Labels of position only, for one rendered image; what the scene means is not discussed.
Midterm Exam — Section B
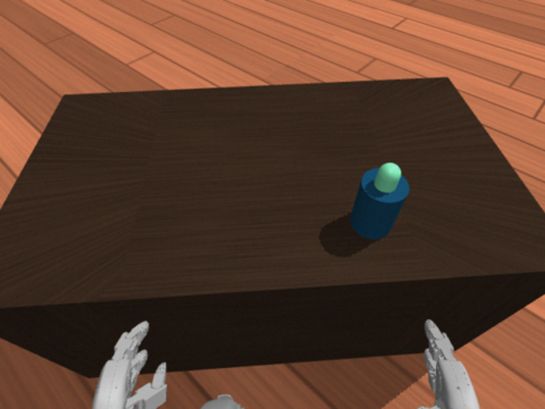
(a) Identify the left robot hand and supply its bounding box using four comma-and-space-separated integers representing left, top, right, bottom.
92, 321, 167, 409

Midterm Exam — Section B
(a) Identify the bottle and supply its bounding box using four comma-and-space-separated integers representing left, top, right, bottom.
350, 163, 410, 239

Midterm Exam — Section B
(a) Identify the right robot hand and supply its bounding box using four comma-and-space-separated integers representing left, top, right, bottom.
417, 320, 479, 409

